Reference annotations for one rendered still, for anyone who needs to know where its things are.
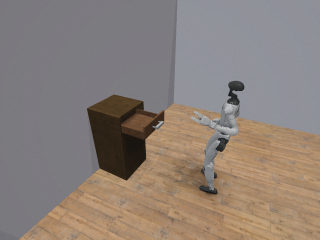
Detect robot left forearm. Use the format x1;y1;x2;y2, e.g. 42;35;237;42
208;121;238;136

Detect humanoid robot head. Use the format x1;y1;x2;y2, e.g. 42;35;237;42
227;81;245;106

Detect cabinet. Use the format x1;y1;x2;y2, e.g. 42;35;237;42
87;94;146;181

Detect right robot hand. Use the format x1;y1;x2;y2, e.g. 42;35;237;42
211;118;220;125

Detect left robot hand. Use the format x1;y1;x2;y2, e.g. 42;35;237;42
191;111;211;126

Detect handle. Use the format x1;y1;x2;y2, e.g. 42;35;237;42
152;121;164;130

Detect drawer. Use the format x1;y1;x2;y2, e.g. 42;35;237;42
120;109;165;140

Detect left robot upper arm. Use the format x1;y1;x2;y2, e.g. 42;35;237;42
224;105;239;136

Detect right robot foot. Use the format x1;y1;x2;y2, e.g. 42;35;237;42
201;168;217;178

